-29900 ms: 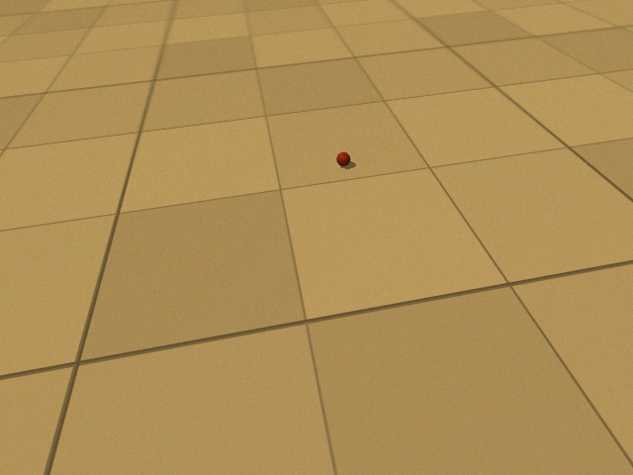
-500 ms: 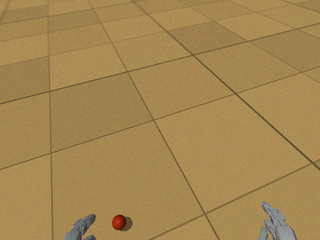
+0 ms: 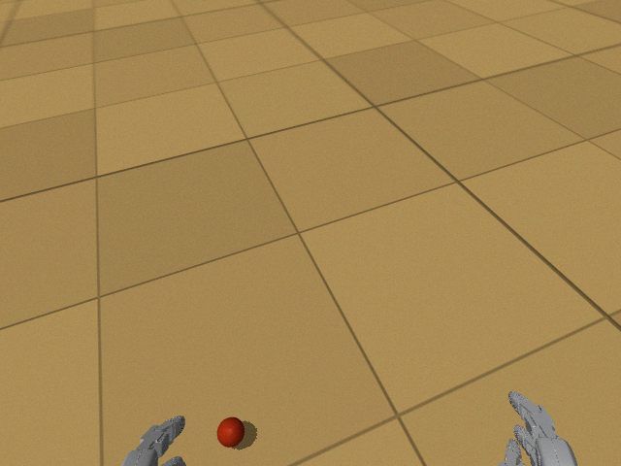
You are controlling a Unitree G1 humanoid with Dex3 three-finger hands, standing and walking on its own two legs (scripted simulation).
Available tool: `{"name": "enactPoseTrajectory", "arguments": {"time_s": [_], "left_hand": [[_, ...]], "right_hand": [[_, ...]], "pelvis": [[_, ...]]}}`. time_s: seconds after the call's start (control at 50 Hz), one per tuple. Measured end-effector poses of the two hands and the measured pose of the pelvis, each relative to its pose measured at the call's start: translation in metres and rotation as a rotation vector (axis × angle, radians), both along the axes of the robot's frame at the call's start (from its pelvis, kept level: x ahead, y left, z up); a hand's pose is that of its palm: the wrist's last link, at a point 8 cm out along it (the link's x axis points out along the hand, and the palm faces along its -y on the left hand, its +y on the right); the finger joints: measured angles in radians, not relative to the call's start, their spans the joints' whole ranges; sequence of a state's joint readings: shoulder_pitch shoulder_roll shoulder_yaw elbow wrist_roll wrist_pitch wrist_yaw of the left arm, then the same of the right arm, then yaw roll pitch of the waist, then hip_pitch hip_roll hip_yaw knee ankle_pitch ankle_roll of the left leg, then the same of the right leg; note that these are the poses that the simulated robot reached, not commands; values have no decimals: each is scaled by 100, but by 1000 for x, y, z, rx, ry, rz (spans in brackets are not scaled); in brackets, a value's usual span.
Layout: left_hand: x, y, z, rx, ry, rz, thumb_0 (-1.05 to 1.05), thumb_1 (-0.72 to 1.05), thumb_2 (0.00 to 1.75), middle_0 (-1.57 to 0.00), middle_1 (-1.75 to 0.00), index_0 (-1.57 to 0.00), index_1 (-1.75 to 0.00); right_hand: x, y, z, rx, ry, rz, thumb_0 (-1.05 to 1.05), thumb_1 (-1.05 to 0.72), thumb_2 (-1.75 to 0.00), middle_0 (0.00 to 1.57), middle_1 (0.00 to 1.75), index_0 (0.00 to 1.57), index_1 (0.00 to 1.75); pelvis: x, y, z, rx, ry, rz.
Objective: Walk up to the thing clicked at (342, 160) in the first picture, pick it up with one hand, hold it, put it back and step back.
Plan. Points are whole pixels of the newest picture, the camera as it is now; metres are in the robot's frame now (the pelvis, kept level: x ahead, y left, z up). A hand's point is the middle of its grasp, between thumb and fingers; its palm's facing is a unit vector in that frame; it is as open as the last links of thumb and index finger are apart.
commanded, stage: home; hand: left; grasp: from above
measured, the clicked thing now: (230, 431) +0.42 +0.29 -0.68
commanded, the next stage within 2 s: stand in 0.62 s
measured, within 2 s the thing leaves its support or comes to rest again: neither
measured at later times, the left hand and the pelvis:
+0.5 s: hand out of the picture +0.16 +0.18 -0.04, palm faces +0.05 -0.98 -0.19, open 7.4 cm; pelvis +0.00 +0.00 +0.00, yaw +0 degrees
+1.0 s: hand out of the picture +0.11 +0.24 -0.11, palm faces +0.02 -0.94 -0.34, open 7.4 cm; pelvis +0.00 +0.01 +0.03, yaw +0 degrees
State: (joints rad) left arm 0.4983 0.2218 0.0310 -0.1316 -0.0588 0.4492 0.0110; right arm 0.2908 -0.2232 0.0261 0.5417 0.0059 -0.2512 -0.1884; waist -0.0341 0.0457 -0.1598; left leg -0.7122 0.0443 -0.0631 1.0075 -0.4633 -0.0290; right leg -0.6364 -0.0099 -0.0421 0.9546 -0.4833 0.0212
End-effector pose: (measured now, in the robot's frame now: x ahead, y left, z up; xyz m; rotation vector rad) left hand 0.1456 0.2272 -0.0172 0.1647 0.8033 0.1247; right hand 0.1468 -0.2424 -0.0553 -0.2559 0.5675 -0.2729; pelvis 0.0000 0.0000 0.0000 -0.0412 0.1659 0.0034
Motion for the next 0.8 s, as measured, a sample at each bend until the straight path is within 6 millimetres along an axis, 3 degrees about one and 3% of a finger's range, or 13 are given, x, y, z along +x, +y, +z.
{"name": "enactPoseTrajectory", "arguments": {"time_s": [0.72,0.8], "left_hand": [[1,2,0,3,0,0,2,91,90,-20,-29,-20,-30],[5,16,-21,98,-21,-40,1,91,90,-20,-29,-21,-30]], "right_hand": [[3,2,0,3,4,-2,1,-90,-90,20,30,21,30],[-3,-2,-18,-40,230,132,1,-90,-90,20,30,21,30]], "pelvis": [[1,2,-1,-3,8,1],[-5,1,7,26,-78,1]]}}
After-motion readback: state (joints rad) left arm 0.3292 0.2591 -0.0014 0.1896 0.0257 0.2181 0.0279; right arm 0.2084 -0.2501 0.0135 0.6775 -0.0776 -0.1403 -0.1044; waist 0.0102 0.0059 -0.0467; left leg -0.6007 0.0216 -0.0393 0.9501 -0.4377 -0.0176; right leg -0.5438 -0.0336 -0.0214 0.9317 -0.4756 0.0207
